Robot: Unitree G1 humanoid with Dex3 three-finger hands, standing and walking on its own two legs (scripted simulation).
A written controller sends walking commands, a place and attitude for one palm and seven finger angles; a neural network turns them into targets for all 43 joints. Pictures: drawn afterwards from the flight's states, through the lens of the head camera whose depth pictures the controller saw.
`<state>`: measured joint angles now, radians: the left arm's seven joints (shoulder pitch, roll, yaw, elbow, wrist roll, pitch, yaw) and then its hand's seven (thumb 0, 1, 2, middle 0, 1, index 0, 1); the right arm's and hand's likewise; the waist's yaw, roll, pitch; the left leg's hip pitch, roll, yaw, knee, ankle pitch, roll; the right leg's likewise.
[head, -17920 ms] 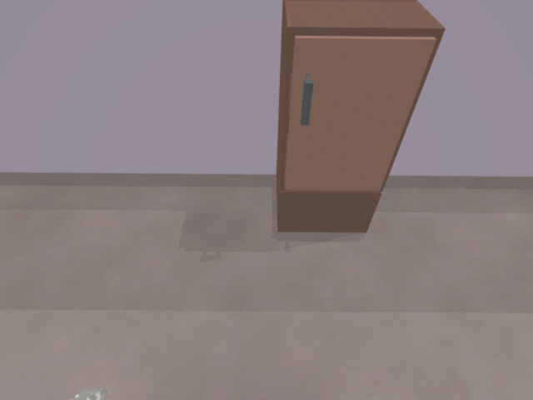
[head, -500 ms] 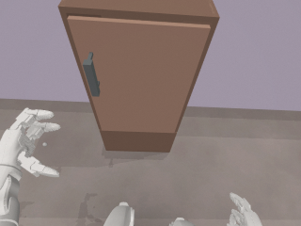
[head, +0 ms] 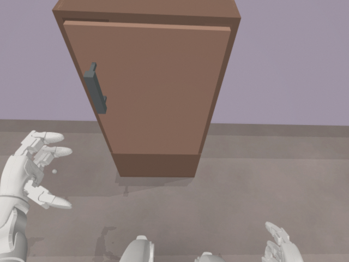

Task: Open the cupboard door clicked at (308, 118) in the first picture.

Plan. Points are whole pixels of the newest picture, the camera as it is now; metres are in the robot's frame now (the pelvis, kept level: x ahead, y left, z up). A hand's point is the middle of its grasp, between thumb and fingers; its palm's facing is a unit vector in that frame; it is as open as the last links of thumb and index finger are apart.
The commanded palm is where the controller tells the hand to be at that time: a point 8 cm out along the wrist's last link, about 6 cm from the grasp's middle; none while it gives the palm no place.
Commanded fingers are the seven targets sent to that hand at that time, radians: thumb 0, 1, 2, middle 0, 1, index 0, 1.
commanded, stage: move the hooked fingers beside the handle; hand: left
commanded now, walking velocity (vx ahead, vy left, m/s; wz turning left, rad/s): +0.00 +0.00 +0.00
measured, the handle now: (97, 88) +0.55 +0.25 +0.04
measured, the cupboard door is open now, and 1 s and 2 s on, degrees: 0 0 0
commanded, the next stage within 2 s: none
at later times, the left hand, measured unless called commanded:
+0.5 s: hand (61, 143) +0.35 +0.28 +0.05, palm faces +0.05 -1.00 -0.02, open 14.0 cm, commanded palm +0.33 +0.33 +0.05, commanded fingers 0.00 -0.50 0.30 -0.30 -1.20 -0.30 -1.20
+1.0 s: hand (65, 124) +0.41 +0.29 +0.05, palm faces +0.04 -1.00 -0.01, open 14.0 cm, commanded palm +0.39 +0.34 +0.05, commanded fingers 0.00 -0.50 0.30 -0.30 -1.20 -0.30 -1.20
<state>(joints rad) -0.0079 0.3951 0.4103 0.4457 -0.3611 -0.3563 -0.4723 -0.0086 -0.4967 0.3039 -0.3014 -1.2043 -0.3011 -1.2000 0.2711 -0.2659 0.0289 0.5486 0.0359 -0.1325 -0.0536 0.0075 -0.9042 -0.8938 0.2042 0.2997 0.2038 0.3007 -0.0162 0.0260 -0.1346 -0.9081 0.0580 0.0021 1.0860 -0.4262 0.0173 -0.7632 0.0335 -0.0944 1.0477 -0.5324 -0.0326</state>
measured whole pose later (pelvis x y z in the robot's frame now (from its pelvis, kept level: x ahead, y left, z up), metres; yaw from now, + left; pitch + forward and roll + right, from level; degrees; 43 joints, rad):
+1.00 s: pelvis +0.00 +0.02 -0.01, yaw -1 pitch +19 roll -4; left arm -0.55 0.55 0.48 0.96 -0.22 -0.41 -0.47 -0.01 -0.50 0.30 -0.30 -1.20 -0.30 -1.20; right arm 0.32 -0.28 0.03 0.61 0.02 -0.03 -0.05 0.00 -0.90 -0.89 0.20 0.30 0.20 0.30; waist -0.08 0.01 -0.13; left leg -1.04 0.06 0.02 1.14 -0.44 0.04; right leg -0.89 0.03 -0.08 1.09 -0.53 -0.01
